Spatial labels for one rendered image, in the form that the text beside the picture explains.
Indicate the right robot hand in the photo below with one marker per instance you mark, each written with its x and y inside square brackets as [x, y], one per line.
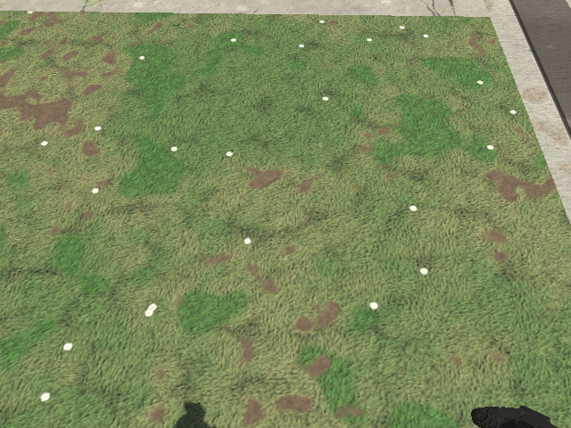
[509, 417]

